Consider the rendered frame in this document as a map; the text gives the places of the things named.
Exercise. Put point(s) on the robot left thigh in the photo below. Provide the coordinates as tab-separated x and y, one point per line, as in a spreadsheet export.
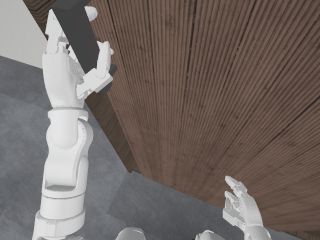
131	233

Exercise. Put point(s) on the left robot forearm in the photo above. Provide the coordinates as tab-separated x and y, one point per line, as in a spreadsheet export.
62	210

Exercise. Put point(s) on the robot right hand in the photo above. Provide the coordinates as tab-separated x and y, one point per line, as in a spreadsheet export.
243	211

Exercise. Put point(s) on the handle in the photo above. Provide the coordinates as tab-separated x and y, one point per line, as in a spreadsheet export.
74	21

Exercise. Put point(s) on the right robot forearm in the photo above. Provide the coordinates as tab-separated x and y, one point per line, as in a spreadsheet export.
256	232

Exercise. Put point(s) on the robot left hand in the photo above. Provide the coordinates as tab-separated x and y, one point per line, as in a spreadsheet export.
62	70

